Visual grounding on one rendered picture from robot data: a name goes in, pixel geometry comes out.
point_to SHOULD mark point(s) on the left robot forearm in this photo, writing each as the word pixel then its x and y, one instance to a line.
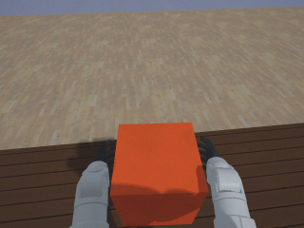
pixel 91 198

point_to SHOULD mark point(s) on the right robot forearm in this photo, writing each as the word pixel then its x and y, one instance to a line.
pixel 228 196

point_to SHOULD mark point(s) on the robot left hand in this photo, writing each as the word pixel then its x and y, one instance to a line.
pixel 101 155

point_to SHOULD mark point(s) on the carton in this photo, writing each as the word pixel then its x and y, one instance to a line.
pixel 157 177

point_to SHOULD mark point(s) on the robot right hand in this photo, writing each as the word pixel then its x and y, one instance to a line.
pixel 210 152

